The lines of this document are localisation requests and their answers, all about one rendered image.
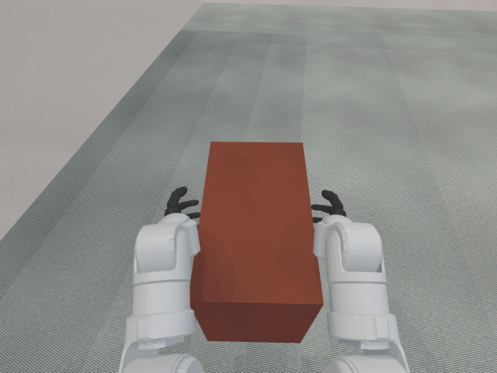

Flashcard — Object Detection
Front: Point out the robot right forearm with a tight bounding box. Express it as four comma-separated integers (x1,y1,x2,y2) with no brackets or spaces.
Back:
313,214,411,373

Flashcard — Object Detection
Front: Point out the left robot hand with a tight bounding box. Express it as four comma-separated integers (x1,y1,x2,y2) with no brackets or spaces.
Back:
164,186,200,231

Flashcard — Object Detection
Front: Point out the robot right upper arm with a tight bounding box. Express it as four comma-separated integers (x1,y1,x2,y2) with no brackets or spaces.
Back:
323,354,407,373

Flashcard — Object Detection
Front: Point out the carton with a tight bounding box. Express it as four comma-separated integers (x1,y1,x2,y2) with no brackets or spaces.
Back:
189,141,324,343

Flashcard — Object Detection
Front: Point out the right robot hand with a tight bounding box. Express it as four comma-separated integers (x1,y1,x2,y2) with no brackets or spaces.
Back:
311,190,346,223

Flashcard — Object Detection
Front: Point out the robot left upper arm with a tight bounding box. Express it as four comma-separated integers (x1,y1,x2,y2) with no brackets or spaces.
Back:
122,354,204,373

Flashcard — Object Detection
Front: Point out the robot left forearm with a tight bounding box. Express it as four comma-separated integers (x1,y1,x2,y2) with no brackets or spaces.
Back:
118,213,200,373

